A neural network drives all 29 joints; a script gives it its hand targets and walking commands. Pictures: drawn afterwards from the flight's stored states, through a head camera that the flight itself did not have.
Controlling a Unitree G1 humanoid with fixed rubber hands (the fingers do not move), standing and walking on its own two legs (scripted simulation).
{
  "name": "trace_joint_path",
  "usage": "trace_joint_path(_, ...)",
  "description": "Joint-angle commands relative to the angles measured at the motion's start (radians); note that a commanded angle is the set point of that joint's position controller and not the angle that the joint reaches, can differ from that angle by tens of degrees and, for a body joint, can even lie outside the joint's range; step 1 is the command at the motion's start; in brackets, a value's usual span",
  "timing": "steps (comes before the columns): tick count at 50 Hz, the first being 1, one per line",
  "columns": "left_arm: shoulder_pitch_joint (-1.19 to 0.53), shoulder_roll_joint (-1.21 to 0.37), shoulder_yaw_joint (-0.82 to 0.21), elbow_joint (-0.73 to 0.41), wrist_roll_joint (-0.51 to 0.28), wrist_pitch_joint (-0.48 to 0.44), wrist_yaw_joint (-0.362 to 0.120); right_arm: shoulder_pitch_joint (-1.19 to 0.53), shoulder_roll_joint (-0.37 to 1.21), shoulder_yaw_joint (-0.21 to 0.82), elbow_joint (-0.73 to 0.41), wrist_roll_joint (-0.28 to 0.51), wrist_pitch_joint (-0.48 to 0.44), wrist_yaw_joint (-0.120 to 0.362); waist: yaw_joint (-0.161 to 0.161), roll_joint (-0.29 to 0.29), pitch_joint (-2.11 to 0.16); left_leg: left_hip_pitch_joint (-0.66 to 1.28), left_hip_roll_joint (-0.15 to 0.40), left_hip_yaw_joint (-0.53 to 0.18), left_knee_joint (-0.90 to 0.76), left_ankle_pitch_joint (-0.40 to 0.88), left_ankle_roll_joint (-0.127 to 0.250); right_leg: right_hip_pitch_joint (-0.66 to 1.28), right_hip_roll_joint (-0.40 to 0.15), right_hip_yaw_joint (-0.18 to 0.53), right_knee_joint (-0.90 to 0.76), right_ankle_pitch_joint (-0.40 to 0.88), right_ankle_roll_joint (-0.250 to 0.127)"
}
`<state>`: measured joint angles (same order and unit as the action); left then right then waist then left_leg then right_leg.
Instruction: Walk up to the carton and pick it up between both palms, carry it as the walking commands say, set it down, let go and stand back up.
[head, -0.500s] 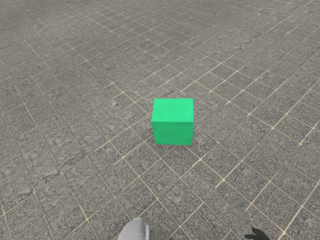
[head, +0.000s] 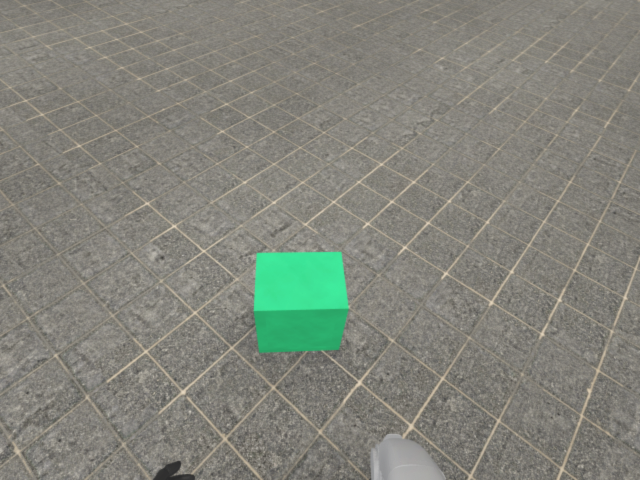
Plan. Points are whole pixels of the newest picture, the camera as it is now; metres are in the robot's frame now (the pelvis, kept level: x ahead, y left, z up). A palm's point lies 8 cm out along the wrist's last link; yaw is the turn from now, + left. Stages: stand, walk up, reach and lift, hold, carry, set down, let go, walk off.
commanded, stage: walk up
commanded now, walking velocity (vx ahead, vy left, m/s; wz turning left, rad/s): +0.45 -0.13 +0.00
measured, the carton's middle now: (299, 303) +0.73 -0.01 -0.65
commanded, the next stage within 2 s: stand in 1.28 s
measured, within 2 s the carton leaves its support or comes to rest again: neither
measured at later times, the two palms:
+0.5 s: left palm out of the picture +0.12 +0.22 -0.12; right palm (478, 399) +0.24 -0.27 -0.16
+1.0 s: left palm (166, 361) +0.33 +0.24 -0.16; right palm (458, 413) +0.22 -0.21 -0.13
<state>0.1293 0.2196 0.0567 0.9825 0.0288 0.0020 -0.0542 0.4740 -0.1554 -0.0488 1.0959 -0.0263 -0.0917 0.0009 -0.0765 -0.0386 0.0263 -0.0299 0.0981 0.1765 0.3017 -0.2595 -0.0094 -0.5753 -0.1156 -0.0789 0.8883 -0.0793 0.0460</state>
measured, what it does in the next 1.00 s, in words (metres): walks ahead: right foot, then left foot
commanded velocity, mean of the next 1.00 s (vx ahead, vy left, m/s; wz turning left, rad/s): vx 0.22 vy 0.01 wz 0.00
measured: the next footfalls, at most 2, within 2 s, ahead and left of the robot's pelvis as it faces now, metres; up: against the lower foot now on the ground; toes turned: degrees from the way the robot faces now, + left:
right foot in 0.16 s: +0.23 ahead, -0.16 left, +0.00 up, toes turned -11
left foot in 0.62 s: +0.30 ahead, +0.13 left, +0.00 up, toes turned +4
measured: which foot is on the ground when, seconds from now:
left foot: down 0.00-0.16, up 0.18-0.60, down 0.62-1.00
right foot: up 0.00-0.14, down 0.16-0.62, up 0.64-1.00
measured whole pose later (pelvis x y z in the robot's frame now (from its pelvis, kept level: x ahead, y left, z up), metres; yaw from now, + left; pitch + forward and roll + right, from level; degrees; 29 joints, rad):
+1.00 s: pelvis +0.27 +0.01 -0.01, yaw +0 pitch -1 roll -1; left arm 0.18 0.21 0.04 1.01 0.00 0.03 0.00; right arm 0.38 -0.12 -0.03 1.08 -0.03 -0.04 -0.03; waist -0.04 -0.04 0.07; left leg -0.11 0.10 0.19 0.41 -0.27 -0.01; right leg -0.41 -0.06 -0.08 0.69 -0.23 0.04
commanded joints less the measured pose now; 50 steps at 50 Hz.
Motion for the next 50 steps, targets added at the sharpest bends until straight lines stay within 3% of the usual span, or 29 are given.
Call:
trace_joint_path(1, -0.109, -0.007, -0.011, -0.076, -0.004, -0.017, -0.003, 0.036, -0.147, -0.024, -0.022, -0.004, -0.003, -0.015, 0.008, 0.229, 0.129, -0.005, 0.203, -0.087, -0.117, 0.374, 0.089, 0.002, 0.029, -0.056, -0.241, -0.034, 0.008)
trace_joint_path(3, -0.108, 0.005, -0.009, -0.079, -0.004, -0.028, 0.003, 0.051, -0.162, -0.024, -0.015, -0.005, 0.003, -0.018, 0.008, 0.243, 0.114, -0.001, 0.201, -0.067, -0.062, 0.454, 0.093, 0.074, 0.049, -0.087, -0.324, -0.079, -0.004)
trace_joint_path(4, -0.058, 0.008, -0.01, -0.078, -0.001, -0.045, 0.01, 0.043, -0.153, -0.016, -0.003, 0.0, 0.012, -0.018, 0.033, 0.276, 0.065, -0.031, 0.154, -0.016, 0.016, 0.452, 0.084, 0.178, 0.057, -0.09, -0.378, -0.066, -0.024)
trace_joint_path(5, 0.038, 0.038, 0.001, -0.042, 0.005, -0.06, 0.022, 0.051, -0.136, -0.004, 0.009, 0.009, 0.019, -0.019, 0.074, 0.228, -0.021, -0.083, 0.093, 0.024, 0.155, 0.47, 0.064, 0.369, 0.065, -0.11, -0.426, -0.013, -0.047)
trace_joint_path(6, 0.2, 0.101, 0.03, 0.012, 0.012, -0.068, 0.035, 0.062, -0.11, 0.01, 0.003, 0.009, 0.015, -0.019, 0.131, 0.121, -0.137, -0.232, 0.078, 0.005, 0.342, 0.384, 0.031, 0.619, 0.0, -0.04, -0.388, 0.059, -0.091)
trace_joint_path(7, 0.358, 0.216, 0.065, 0.045, 0.018, -0.074, 0.051, 0.068, -0.079, 0.022, -0.029, 0.015, 0.01, -0.02, 0.189, -0.203, -0.246, -0.481, -0.016, -0.007, 0.657, -0.026, -0.012, 0.841, -0.275, 0.307, -0.435, 0.245, -0.171)
trace_joint_path(8, 0.405, 0.262, 0.059, 0.052, 0.01, -0.069, 0.057, 0.072, -0.079, 0.02, -0.05, 0.023, 0.022, -0.026, 0.168, -0.254, -0.27, -0.553, -0.043, -0.1, 0.825, -0.365, -0.003, 0.878, -0.413, 0.493, -0.517, 0.394, -0.233)
trace_joint_path(10, 0.295, 0.18, 0.035, 0.036, 0.003, -0.076, 0.061, 0.04, -0.081, 0.005, -0.042, 0.014, 0.035, -0.022, 0.106, -0.055, -0.156, -0.531, 0.011, -0.196, 0.917, -0.257, -0.003, 0.67, -0.343, 0.348, -0.522, 0.469, -0.201)
trace_joint_path(11, 0.256, 0.149, 0.031, 0.023, 0.001, -0.075, 0.062, 0.043, -0.079, 0.005, -0.021, 0.002, 0.051, -0.018, 0.088, 0.021, -0.094, -0.566, 0.031, -0.191, 0.918, -0.199, -0.014, 0.613, -0.35, 0.314, -0.513, 0.574, -0.159)
trace_joint_path(12, 0.188, 0.106, 0.029, 0.008, -0.009, -0.075, 0.072, 0.053, -0.052, 0.01, -0.019, 0.003, 0.066, -0.011, 0.073, -0.063, -0.072, -0.526, 0.048, -0.189, 0.906, -0.163, -0.031, 0.51, -0.351, 0.277, -0.572, 0.473, -0.183)
trace_joint_path(15, 0.152, 0.086, 0.019, 0.002, 0.0, -0.076, 0.066, -0.029, -0.057, 0.01, -0.035, -0.002, 0.099, 0.006, 0.056, -0.178, -0.046, -0.425, 0.042, -0.164, 0.838, -0.051, -0.032, 0.3, -0.273, 0.158, -0.641, 0.262, -0.169)
trace_joint_path(19, 0.169, 0.079, 0.016, 0.021, 0.008, -0.076, 0.064, -0.128, -0.066, 0.009, -0.062, -0.009, 0.118, 0.029, 0.066, -0.176, -0.054, -0.461, 0.027, -0.12, 0.688, 0.054, -0.042, 0.34, -0.196, 0.044, -0.657, 0.115, -0.114)
trace_joint_path(25, 0.218, 0.109, 0.019, 0.04, 0.006, -0.058, 0.054, -0.313, -0.094, 0.015, -0.113, 0.008, 0.086, 0.035, 0.094, -0.237, -0.008, -0.318, -0.011, -0.037, 0.336, 0.052, -0.057, 0.314, -0.139, -0.02, -0.686, -0.232, -0.14)
trace_joint_path(26, 0.232, 0.123, 0.017, 0.041, 0.006, -0.052, 0.054, -0.308, -0.099, 0.012, -0.105, 0.006, 0.081, 0.03, 0.087, -0.208, -0.015, -0.27, -0.028, -0.007, 0.297, 0.045, -0.06, 0.305, -0.14, -0.014, -0.663, -0.256, -0.144)
trace_joint_path(28, 0.247, 0.114, 0.013, 0.048, 0.0, -0.042, 0.055, -0.217, -0.115, 0.002, -0.066, -0.001, 0.066, 0.014, 0.051, -0.092, -0.037, -0.13, -0.044, 0.015, 0.205, 0.048, -0.051, 0.272, -0.118, -0.025, -0.553, -0.266, -0.131)
trace_joint_path(29, 0.274, 0.082, 0.001, 0.057, -0.002, -0.037, 0.054, -0.142, -0.14, -0.013, -0.039, 0.0, 0.055, 0.003, 0.031, 0.018, -0.047, -0.032, -0.009, -0.015, 0.147, 0.021, -0.031, 0.221, -0.082, -0.043, -0.446, -0.292, -0.106)
trace_joint_path(30, 0.295, 0.027, -0.015, 0.044, -0.001, -0.038, 0.053, -0.07, -0.221, -0.043, -0.033, -0.01, 0.045, -0.008, 0.001, 0.277, -0.057, 0.043, 0.207, -0.29, 0.014, -0.091, 0.02, 0.085, 0.0, -0.094, -0.21, -0.376, -0.055)
trace_joint_path(31, 0.284, -0.015, -0.024, 0.015, 0.007, -0.028, 0.055, -0.028, -0.293, -0.062, -0.035, -0.012, 0.044, -0.012, 0.011, 0.433, -0.037, 0.004, 0.392, -0.53, -0.131, -0.169, 0.081, -0.018, 0.045, -0.072, 0.018, -0.498, -0.03)
trace_joint_path(32, 0.25, -0.003, -0.013, 0.014, 0.013, -0.015, 0.052, -0.069, -0.275, -0.054, -0.045, -0.009, 0.045, -0.01, 0.047, 0.311, 0.054, -0.093, 0.393, -0.517, -0.156, -0.204, 0.088, -0.033, 0.013, 0.009, 0.138, -0.456, -0.032)
trace_joint_path(33, 0.232, 0.037, 0.004, 0.012, 0.004, -0.007, 0.05, -0.116, -0.241, -0.054, -0.051, 0.0, 0.051, -0.009, 0.037, 0.272, 0.08, -0.131, 0.345, -0.438, -0.175, -0.271, 0.116, -0.013, -0.012, 0.027, 0.183, -0.386, -0.039)
trace_joint_path(34, 0.204, 0.049, 0.014, 0.033, 0.004, 0.004, 0.048, -0.103, -0.224, -0.051, -0.064, -0.005, 0.043, -0.014, 0.043, 0.133, 0.119, -0.109, 0.355, -0.435, -0.15, -0.175, 0.077, -0.064, -0.025, 0.054, 0.209, -0.309, -0.026)
trace_joint_path(37, 0.247, 0.016, 0.016, 0.051, 0.001, 0.011, 0.033, -0.122, -0.151, -0.026, -0.072, 0.006, 0.024, -0.019, 0.077, 0.178, 0.119, -0.133, 0.272, -0.227, -0.08, 0.3, 0.038, -0.003, -0.02, 0.073, 0.199, -0.171, -0.013)
trace_joint_path(41, 0.18, 0.009, 0.013, 0.038, -0.012, 0.027, 0.033, -0.094, -0.114, -0.015, -0.068, -0.002, 0.01, -0.023, 0.076, 0.264, 0.079, -0.131, 0.232, -0.122, -0.058, 0.529, 0.075, 0.022, 0.014, 0.012, 0.195, -0.076, 0.001)
trace_joint_path(42, 0.169, 0.008, 0.009, 0.031, -0.018, 0.029, 0.035, -0.12, -0.106, -0.007, -0.076, -0.004, 0.008, -0.025, 0.085, 0.283, 0.075, -0.153, 0.199, -0.083, -0.034, 0.605, 0.071, 0.066, 0.024, 0.014, 0.123, -0.073, 0.0)
trace_joint_path(43, 0.16, 0.003, 0.001, 0.019, -0.029, 0.025, 0.042, -0.165, -0.085, 0.007, -0.081, 0.003, 0.017, -0.028, 0.096, 0.327, 0.091, -0.2, 0.132, -0.007, 0.006, 0.804, 0.058, 0.155, 0.057, 0.011, -0.014, -0.101, -0.001)
trace_joint_path(45, 0.109, 0.004, -0.013, -0.001, -0.03, 0.019, 0.048, -0.092, -0.105, 0.0, -0.047, -0.002, 0.031, -0.038, 0.062, 0.332, 0.016, -0.087, 0.112, -0.009, 0.041, 0.84, 0.073, 0.185, 0.094, -0.046, -0.161, -0.141, 0.006)
trace_joint_path(48, 0.128, -0.002, -0.02, 0.012, -0.034, 0.016, 0.068, -0.067, -0.12, -0.001, -0.046, 0.004, 0.054, -0.047, 0.064, 0.283, -0.042, -0.032, 0.139, -0.051, 0.119, 0.8, 0.109, 0.249, 0.102, -0.062, -0.317, -0.16, -0.023)
trace_joint_path(49, 0.14, -0.003, -0.021, 0.016, -0.034, 0.008, 0.073, -0.072, -0.117, 0.0, -0.046, 0.01, 0.064, -0.047, 0.077, 0.243, -0.058, -0.049, 0.123, -0.055, 0.144, 0.719, 0.104, 0.308, 0.092, -0.064, -0.417, -0.088, -0.036)
trace_joint_path(50, 0.162, 0.01, -0.019, 0.026, -0.034, -0.002, 0.08, -0.063, -0.099, 0.006, -0.048, 0.02, 0.069, -0.046, 0.091, 0.169, -0.078, -0.088, 0.086, -0.048, 0.168, 0.55, 0.078, 0.405, 0.053, -0.06, -0.499, 0.106, -0.051)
